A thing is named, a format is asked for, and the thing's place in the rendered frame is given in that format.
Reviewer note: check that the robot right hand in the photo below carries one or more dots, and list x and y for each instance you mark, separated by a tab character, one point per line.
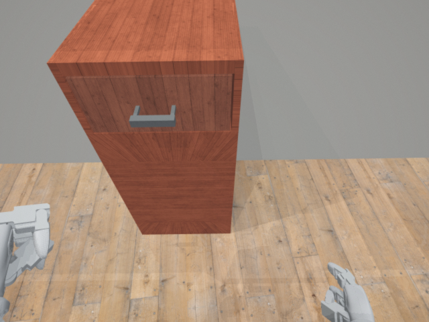
351	303

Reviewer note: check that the cabinet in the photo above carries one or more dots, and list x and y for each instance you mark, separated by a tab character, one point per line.
172	182

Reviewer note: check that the robot left hand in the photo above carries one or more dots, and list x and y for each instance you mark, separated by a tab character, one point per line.
29	228

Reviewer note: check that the drawer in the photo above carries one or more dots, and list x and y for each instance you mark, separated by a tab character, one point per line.
203	101

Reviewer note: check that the handle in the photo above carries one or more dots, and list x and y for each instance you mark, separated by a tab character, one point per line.
137	120

